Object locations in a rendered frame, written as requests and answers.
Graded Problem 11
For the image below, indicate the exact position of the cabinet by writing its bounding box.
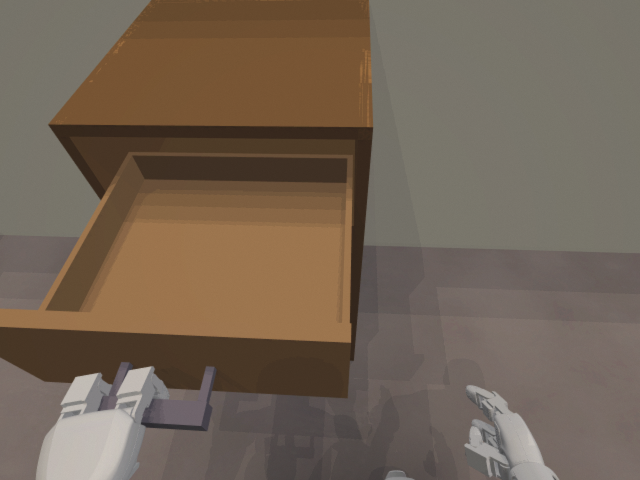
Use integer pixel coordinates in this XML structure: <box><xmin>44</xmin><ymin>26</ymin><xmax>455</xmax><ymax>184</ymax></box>
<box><xmin>48</xmin><ymin>0</ymin><xmax>373</xmax><ymax>361</ymax></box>

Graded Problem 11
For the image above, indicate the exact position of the handle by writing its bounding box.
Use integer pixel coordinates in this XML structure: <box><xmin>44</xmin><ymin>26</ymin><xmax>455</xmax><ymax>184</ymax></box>
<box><xmin>98</xmin><ymin>362</ymin><xmax>217</xmax><ymax>431</ymax></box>

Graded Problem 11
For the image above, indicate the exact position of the robot right shin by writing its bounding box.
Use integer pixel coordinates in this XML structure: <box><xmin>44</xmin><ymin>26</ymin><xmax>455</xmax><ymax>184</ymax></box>
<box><xmin>385</xmin><ymin>470</ymin><xmax>406</xmax><ymax>479</ymax></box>

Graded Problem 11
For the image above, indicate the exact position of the left robot hand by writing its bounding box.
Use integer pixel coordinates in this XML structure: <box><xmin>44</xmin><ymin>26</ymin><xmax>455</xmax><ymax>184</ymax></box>
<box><xmin>36</xmin><ymin>366</ymin><xmax>170</xmax><ymax>480</ymax></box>

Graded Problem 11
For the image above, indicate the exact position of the right robot hand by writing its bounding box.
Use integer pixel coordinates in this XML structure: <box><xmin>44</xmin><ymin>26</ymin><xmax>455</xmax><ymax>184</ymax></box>
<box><xmin>464</xmin><ymin>385</ymin><xmax>545</xmax><ymax>480</ymax></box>

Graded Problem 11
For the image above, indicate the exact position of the drawer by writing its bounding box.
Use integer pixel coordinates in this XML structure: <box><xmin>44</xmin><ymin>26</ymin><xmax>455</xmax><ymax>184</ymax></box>
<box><xmin>0</xmin><ymin>152</ymin><xmax>353</xmax><ymax>398</ymax></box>

